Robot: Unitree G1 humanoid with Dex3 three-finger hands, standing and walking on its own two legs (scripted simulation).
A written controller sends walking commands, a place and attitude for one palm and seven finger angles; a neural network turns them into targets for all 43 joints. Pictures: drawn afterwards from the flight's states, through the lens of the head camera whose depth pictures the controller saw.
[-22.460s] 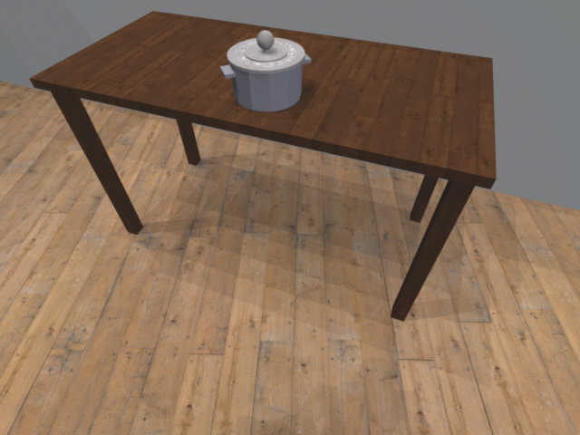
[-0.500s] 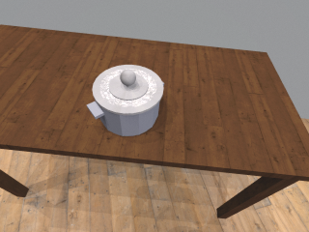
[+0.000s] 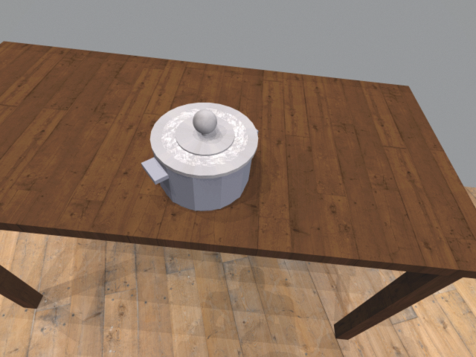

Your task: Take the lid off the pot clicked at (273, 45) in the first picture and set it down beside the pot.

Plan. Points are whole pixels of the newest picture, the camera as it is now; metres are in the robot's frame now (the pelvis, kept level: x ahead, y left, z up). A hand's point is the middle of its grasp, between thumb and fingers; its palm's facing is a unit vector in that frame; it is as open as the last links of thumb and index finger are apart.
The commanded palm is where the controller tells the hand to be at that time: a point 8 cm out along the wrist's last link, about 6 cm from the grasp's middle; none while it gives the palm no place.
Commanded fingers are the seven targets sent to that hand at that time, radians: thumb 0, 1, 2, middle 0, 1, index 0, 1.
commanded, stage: look again from close up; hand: left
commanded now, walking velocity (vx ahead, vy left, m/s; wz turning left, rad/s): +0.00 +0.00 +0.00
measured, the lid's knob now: (205, 121) +0.48 +0.10 +0.13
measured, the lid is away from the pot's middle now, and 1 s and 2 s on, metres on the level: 0.01 0.01 0.01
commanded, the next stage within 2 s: none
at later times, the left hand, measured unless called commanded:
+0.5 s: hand out of the picture -0.01 +0.17 -0.19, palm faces +0.04 -0.99 -0.13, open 7.4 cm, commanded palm none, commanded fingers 0.00 0.90 0.90 -0.20 -0.30 -0.20 -0.30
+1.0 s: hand out of the picture +0.01 +0.18 -0.19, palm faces +0.05 -0.99 -0.12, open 7.3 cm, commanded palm none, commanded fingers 0.00 0.90 0.90 -0.20 -0.30 -0.20 -0.30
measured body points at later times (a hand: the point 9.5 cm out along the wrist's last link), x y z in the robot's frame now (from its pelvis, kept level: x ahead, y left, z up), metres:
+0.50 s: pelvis +0.01 +0.02 +0.00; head +0.02 +0.05 +0.45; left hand -0.01 +0.22 -0.18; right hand -0.01 -0.19 -0.15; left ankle -0.08 +0.05 -0.73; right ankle +0.05 -0.15 -0.73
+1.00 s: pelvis +0.03 +0.04 +0.00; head +0.05 +0.07 +0.44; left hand +0.00 +0.23 -0.18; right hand +0.00 -0.17 -0.15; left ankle -0.08 +0.05 -0.73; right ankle +0.05 -0.15 -0.73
